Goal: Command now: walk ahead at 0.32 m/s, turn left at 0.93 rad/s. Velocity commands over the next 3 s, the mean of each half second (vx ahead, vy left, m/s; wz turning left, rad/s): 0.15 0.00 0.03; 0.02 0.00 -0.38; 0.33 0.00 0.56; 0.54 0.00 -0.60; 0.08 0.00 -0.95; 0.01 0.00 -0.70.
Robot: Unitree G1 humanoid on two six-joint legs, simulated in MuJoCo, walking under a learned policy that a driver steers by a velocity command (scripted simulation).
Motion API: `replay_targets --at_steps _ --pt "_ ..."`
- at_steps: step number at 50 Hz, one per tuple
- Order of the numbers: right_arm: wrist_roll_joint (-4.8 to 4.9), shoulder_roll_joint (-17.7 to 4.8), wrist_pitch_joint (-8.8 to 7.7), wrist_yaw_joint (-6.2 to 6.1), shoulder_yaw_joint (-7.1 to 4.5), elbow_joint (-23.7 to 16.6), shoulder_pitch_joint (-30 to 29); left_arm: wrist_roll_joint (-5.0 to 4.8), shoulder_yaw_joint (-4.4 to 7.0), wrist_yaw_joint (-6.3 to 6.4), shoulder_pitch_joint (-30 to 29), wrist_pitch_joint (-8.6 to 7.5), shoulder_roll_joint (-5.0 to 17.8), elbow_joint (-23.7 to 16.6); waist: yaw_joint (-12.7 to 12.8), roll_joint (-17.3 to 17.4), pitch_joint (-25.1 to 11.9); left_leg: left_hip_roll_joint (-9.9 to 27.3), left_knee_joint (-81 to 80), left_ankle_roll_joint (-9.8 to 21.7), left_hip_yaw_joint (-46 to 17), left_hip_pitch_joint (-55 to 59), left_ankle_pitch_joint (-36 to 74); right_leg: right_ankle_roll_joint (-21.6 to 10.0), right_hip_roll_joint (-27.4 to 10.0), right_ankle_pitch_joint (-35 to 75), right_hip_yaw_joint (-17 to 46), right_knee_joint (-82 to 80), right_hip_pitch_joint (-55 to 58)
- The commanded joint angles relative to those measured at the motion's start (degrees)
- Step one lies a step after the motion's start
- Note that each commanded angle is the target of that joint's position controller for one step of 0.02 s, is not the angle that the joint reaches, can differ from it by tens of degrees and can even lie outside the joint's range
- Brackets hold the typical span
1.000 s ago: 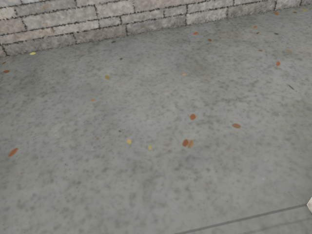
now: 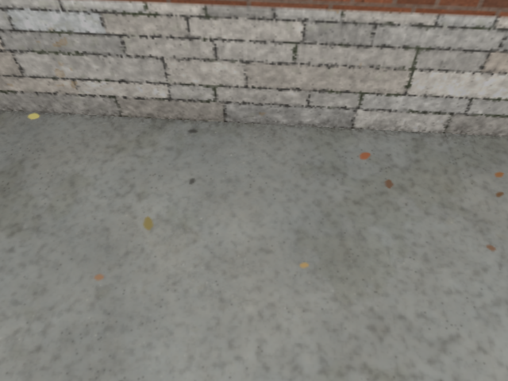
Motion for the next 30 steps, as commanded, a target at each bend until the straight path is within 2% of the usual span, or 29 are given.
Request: replay_targets --at_steps 1,2,3,4,5,6,7,8,9,10,11,12,13,14,15,16,17,18,19,20,21,22,23,24,25,27,29,30 --pt "-0.09 3.2 -0.16 1.25 1.28 -6.0 1.1 -2.23 0.72 2.16 -9.9 -2.02 3.8 -3.8 -3.8 -11.5 -5.6 4.9 -17.9 0.4 -5.5 2.3 14.2 -8.8 -11.7 34.9 4.8 -10.4 2.6" --pt "-0.38 4.2 0.37 3.11 1.43 -7.4 -0.7 -3.06 1.63 1.99 -12.7 -1.22 7.5 -3.9 -4.3 -10.8 -5.8 4.4 -23.8 1.5 -3.2 6.1 15.7 -9.5 -11.0 35.5 2.4 -10.8 2.2" --pt "-0.38 3.4 0.27 4.09 1.13 -7.4 -0.5 -3.60 1.96 1.52 -13.3 -0.96 9.0 -3.9 -5.0 -8.1 -6.4 3.1 -28.1 2.9 -2.4 9.7 17.1 -10.0 -11.5 36.2 2.2 -11.1 1.1" --pt "-0.65 2.9 0.34 5.01 0.78 -7.1 -0.2 -3.82 2.59 0.95 -11.2 -0.89 10.7 -3.0 -5.1 -4.5 -7.5 1.3 -30.3 4.2 -0.6 12.9 15.8 -10.6 -12.9 40.0 1.8 -10.1 2.2" --pt "-1.10 1.1 0.06 5.67 -0.12 -6.4 1.1 -4.27 2.98 0.26 -8.8 -1.41 12.1 -2.3 -5.4 -3.2 -7.5 0.2 -34.2 5.6 -0.6 15.8 15.4 -10.4 -13.5 42.4 0.5 -8.1 3.5" --pt "-1.12 -0.6 -0.14 5.58 -0.65 -5.0 2.3 -4.03 3.64 -0.17 -7.5 -2.13 13.3 -1.7 -5.9 -5.6 -9.6 -0.6 -36.7 6.6 -0.3 18.5 16.5 -9.7 -12.6 41.9 -0.4 -5.0 5.8" --pt "-1.92 -1.5 -0.26 5.19 -1.11 -5.0 3.6 -4.70 3.70 -0.55 -6.8 -2.22 13.3 -1.3 -7.6 -3.9 -10.7 -2.3 -39.9 8.3 -0.5 24.1 19.4 -9.2 -11.4 43.6 -1.5 0.4 5.0" --pt "-2.34 -3.5 -0.06 4.13 -1.89 -2.8 7.6 -4.69 3.31 -1.79 -5.0 -2.36 13.3 -1.0 -9.9 0.8 -11.7 -4.3 -44.5 9.7 0.7 33.5 26.4 -7.8 -8.7 38.3 -3.6 9.5 1.1" --pt "-3.09 -6.5 -0.01 2.74 -1.82 -3.4 7.1 -1.81 1.93 -2.84 0.3 -2.15 9.3 -1.1 -7.9 14.6 -13.8 5.1 -43.1 13.4 -9.8 45.2 59.1 -4.6 -2.9 0.7 -5.5 26.7 -10.5" --pt "-6.11 -6.6 -0.96 2.59 1.01 -6.6 0.8 -0.12 -0.96 -3.74 9.6 -1.77 4.5 -0.3 -1.6 23.2 -26.8 23.7 -45.1 26.0 -31.6 51.5 76.5 -1.9 3.0 -30.1 2.2 43.5 -16.2" --pt "-6.00 0.9 -1.61 2.91 2.97 -6.7 1.4 -1.78 -0.18 -3.74 9.5 -0.58 8.6 3.5 -5.6 10.3 -30.7 22.4 -44.0 26.1 -25.6 45.9 77.5 -1.3 2.0 -28.4 13.5 45.6 -10.8" --pt "-5.35 0.6 -1.94 3.98 3.19 -5.1 -0.9 -3.63 -0.53 -3.84 5.7 0.81 8.2 1.8 -4.1 7.4 -25.4 20.3 -46.5 24.6 -22.0 41.3 63.2 -0.5 0.6 -25.4 11.0 45.0 -15.4" --pt "-4.48 0.1 -1.95 4.46 2.78 -3.4 -3.0 -3.77 -0.82 -2.93 1.6 2.13 7.1 0.7 -3.0 2.4 -19.6 17.1 -49.2 20.6 -18.7 35.4 51.3 -0.3 -1.5 -22.7 10.5 40.7 -16.1" --pt "-4.46 0.5 -1.63 4.17 2.87 -3.0 -5.9 -3.49 -1.02 -1.96 0.7 3.23 6.9 0.9 -1.7 2.4 -15.6 15.4 -51.1 17.8 -15.3 29.6 45.1 0.1 -2.1 -19.3 10.7 36.6 -14.8" --pt "-5.15 -0.2 -1.38 3.75 2.84 -3.1 -8.6 -2.99 -1.01 -1.40 2.3 4.66 7.0 1.8 0.0 3.1 -13.3 14.3 -52.9 17.0 -10.9 22.6 46.4 1.1 -1.2 -15.3 8.8 36.5 -10.0" --pt "-5.86 -2.2 -1.00 3.18 2.00 -3.8 -11.1 -2.24 -0.90 -0.90 3.6 5.34 6.9 2.1 1.4 2.5 -13.3 14.3 -54.1 17.0 -9.1 20.3 45.9 2.3 -0.2 -12.5 6.8 37.0 -8.2" --pt "-6.03 -3.0 -0.43 2.60 1.51 -4.0 -12.2 -1.65 -0.92 -0.52 5.4 5.50 6.1 2.2 2.0 2.2 -13.8 14.5 -54.8 17.3 -7.6 20.5 44.1 3.0 0.1 -11.3 5.6 37.9 -8.4" --pt "-6.05 -2.0 -0.11 2.06 1.63 -4.3 -12.6 -1.72 -0.72 -0.12 5.7 5.70 6.0 2.2 1.8 1.2 -13.9 14.8 -55.4 17.5 -6.3 20.5 40.8 3.3 0.0 -10.4 5.4 37.8 -9.2" --pt "-5.95 0.7 0.41 1.58 2.24 -3.3 -11.4 -1.89 -0.82 0.64 4.0 6.12 5.1 1.0 0.8 0.8 -12.2 15.0 -57.3 17.0 -6.4 20.4 34.2 3.0 -0.7 -10.1 6.1 36.6 -11.7" --pt "-5.80 1.2 0.82 0.83 2.20 -2.5 -11.3 -1.89 -0.79 1.16 1.6 6.60 5.0 -0.4 0.6 1.5 -11.0 15.9 -58.0 16.6 -5.9 20.7 28.5 2.6 -1.3 -9.7 6.4 36.1 -13.7" --pt "-4.91 1.1 0.77 0.55 2.21 -2.0 -10.9 -1.56 -0.75 1.41 2.3 7.15 4.3 -0.4 0.5 2.6 -11.1 17.6 -59.6 16.8 -7.2 21.6 22.3 2.8 -1.9 -8.6 6.9 36.1 -15.4" --pt "-4.28 1.5 1.18 -0.02 2.15 -1.2 -9.8 -1.48 -0.76 1.26 0.8 7.42 4.5 -1.4 0.0 2.9 -10.3 18.7 -61.0 16.8 -7.2 23.3 17.5 2.5 -2.8 -8.1 7.1 34.5 -17.0" --pt "-3.90 0.2 0.83 -1.17 1.52 0.3 -8.7 -1.11 -0.90 0.33 -0.6 7.17 4.4 -2.6 -0.1 5.3 -9.0 17.7 -61.2 15.3 -4.9 24.4 16.4 2.0 -2.9 -7.1 6.3 32.7 -18.1" --pt "-3.71 0.7 0.43 -2.03 1.55 0.9 -8.2 -1.00 -0.68 -0.46 -0.5 6.86 4.2 -2.8 -0.3 5.6 -9.6 17.9 -60.7 15.0 -2.6 25.3 16.6 1.4 -3.3 -5.6 6.2 32.1 -17.3" --pt "-3.63 1.1 0.28 -2.30 1.62 1.2 -8.4 -0.89 -0.46 -0.93 -0.5 6.45 4.3 -3.3 -0.4 5.0 -9.7 17.2 -60.7 14.6 -0.5 25.8 17.1 1.2 -3.2 -5.0 5.2 29.3 -15.9" --pt "-3.46 0.4 0.23 -2.25 1.17 2.2 -9.3 -0.80 -0.36 -1.91 -1.2 6.36 3.9 -4.2 -0.3 4.7 -9.7 17.6 -59.9 13.7 2.4 26.3 18.9 0.1 -3.1 -4.9 3.3 25.0 -12.8" --pt "-2.88 -0.6 0.40 -1.61 0.51 3.3 -9.3 -1.00 -0.19 -2.92 -1.4 6.58 3.8 -5.3 -0.3 4.5 -9.8 18.7 -58.2 12.7 3.7 28.1 20.9 -1.3 -3.0 -6.3 2.0 20.7 -10.6" --pt "-2.50 -0.6 0.63 -1.20 0.33 3.6 -10.0 -1.37 0.08 -3.02 -0.9 6.61 3.6 -5.0 0.4 4.1 -9.4 18.8 -56.4 12.0 4.6 28.1 21.0 -2.1 -2.4 -6.2 1.1 17.9 -9.2"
